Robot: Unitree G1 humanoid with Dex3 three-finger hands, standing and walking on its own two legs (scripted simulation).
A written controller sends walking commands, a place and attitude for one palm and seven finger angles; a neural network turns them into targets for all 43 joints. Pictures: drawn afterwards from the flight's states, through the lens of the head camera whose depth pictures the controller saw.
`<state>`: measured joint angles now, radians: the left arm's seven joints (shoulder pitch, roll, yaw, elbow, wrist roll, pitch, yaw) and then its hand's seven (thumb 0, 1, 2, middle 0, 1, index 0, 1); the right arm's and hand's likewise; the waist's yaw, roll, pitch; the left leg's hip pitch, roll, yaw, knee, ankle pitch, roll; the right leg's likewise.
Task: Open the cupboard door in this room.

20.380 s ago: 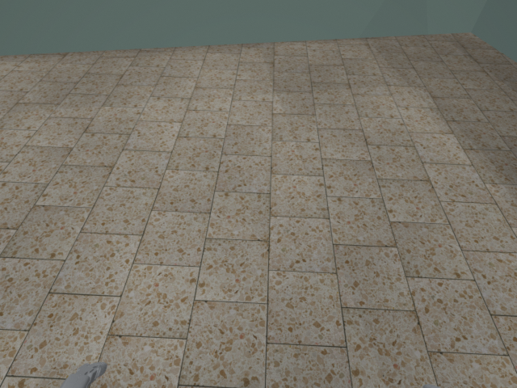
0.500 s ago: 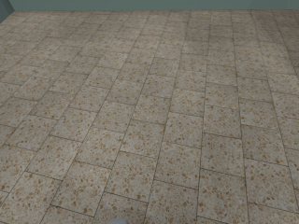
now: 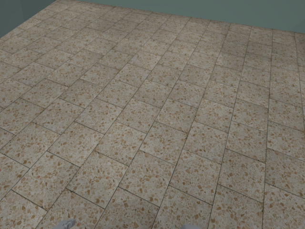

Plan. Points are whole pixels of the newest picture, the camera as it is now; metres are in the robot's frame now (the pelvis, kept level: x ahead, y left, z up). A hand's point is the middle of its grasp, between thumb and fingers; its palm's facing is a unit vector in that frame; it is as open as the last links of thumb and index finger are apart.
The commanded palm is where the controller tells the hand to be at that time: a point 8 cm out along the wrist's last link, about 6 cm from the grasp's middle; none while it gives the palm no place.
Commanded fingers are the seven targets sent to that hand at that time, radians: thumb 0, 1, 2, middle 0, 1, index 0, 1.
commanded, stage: turn or walk to find it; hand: left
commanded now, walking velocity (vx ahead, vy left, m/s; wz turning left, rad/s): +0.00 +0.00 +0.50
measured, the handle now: out of the picture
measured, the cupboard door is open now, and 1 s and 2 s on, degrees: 0 0 0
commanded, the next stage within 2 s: none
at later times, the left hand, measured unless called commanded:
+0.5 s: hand out of the picture -0.02 +0.15 -0.15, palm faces +0.30 -0.92 -0.26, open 7.3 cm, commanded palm none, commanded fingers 0.00 0.90 0.90 -0.20 -0.30 -0.20 -0.30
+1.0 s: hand out of the picture -0.09 +0.22 -0.16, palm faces +0.52 -0.82 -0.25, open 7.3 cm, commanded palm none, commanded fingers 0.00 0.90 0.90 -0.20 -0.30 -0.20 -0.30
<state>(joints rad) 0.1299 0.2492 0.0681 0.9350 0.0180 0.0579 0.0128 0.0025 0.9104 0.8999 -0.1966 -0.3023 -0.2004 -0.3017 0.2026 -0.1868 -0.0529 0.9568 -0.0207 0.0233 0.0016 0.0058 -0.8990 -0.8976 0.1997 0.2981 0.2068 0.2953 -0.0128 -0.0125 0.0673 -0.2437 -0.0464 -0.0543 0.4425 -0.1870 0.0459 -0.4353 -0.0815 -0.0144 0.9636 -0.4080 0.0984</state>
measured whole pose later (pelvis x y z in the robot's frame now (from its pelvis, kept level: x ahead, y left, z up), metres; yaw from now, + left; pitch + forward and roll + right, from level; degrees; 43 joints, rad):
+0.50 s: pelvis -0.03 -0.05 +0.00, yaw +17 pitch -1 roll +2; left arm 0.22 0.16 0.04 0.93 0.03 0.01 0.02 0.00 0.90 0.90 -0.20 -0.30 -0.21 -0.30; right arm 0.23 -0.26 -0.10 1.00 -0.02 0.09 0.02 0.01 -0.91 -0.90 0.19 0.30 0.20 0.29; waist -0.01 0.03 0.07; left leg -0.43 0.05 -0.03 1.05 -0.39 -0.09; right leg -0.21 -0.12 -0.22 0.51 -0.27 -0.02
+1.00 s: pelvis -0.07 -0.01 +0.00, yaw +30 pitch +0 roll -1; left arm 0.14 0.26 0.07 0.93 0.02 0.06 0.01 0.00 0.91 0.90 -0.20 -0.30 -0.20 -0.30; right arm 0.17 -0.19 -0.05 0.94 -0.02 0.02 0.00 0.01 -0.90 -0.90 0.20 0.30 0.21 0.30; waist 0.00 -0.02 0.07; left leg -0.23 -0.04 -0.06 0.45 -0.22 0.04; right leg -0.46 -0.08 -0.02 0.99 -0.41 0.10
